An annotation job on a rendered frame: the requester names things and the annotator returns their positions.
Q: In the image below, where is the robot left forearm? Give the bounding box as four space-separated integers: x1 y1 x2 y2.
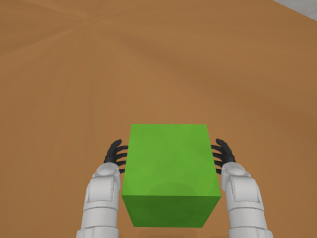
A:
76 162 121 238

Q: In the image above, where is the right robot hand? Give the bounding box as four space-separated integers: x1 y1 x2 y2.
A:
211 138 236 174

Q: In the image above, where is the left robot hand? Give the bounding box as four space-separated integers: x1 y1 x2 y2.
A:
103 139 129 173

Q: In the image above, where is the robot right forearm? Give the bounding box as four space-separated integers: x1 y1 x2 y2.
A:
221 162 274 238

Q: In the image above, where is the carton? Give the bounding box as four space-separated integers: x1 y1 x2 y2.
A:
121 124 222 228

